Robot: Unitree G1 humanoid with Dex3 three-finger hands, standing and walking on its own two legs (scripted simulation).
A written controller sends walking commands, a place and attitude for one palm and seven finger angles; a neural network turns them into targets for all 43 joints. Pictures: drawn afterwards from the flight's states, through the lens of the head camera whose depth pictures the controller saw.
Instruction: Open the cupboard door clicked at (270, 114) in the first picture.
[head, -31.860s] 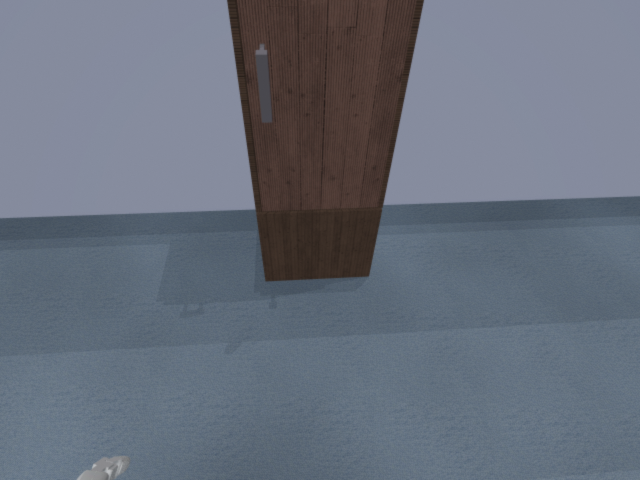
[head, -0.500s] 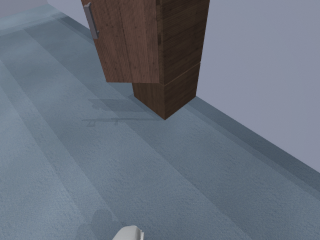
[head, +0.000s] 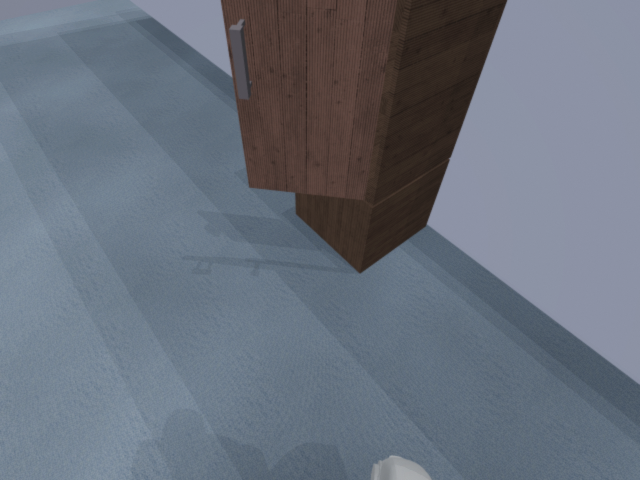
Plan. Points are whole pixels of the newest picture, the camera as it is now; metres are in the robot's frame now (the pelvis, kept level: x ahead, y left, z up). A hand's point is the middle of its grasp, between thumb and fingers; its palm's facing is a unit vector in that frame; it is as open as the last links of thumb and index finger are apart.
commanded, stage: take the last steps up to it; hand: left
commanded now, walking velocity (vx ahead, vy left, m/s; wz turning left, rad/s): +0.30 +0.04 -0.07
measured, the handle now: (243, 60) +0.93 +0.25 +0.05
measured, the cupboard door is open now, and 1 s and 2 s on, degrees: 43 43 43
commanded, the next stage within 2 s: come to a stop and stand still in 0.70 s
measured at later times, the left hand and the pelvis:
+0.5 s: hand (226, 404) +0.25 +0.17 -0.17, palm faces +0.03 -0.98 -0.21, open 7.1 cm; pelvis +0.19 -0.02 +0.00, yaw -1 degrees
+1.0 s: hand (211, 322) +0.39 +0.23 -0.18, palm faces +0.03 -0.98 -0.18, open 7.3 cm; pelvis +0.34 +0.05 +0.00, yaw -1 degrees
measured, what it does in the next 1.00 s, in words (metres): walks ahead: right foot, then left foot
